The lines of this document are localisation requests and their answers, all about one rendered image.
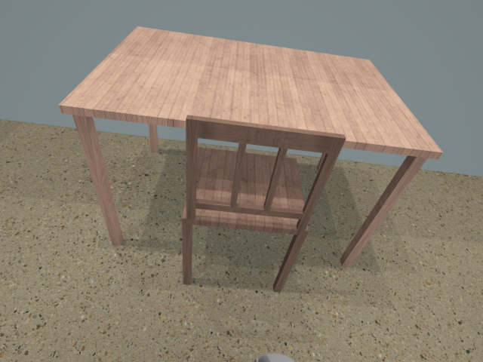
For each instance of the chair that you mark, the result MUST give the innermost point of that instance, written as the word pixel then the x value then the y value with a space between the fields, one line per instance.
pixel 240 190

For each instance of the table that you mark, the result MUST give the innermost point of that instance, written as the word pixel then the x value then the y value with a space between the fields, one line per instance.
pixel 158 77

